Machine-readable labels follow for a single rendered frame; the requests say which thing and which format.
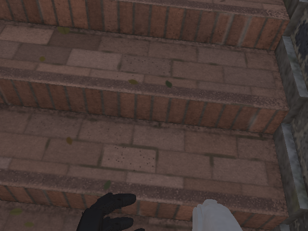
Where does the right robot thigh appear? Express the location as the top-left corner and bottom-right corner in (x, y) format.
(192, 203), (243, 231)

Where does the robot left hand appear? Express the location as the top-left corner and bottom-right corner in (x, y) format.
(76, 192), (145, 231)

